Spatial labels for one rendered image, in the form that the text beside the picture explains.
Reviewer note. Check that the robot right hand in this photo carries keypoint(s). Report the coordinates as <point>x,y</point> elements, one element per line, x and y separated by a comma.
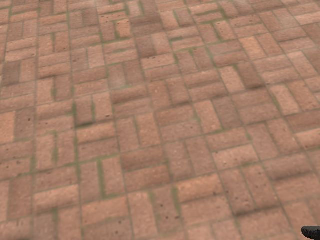
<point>311,232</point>

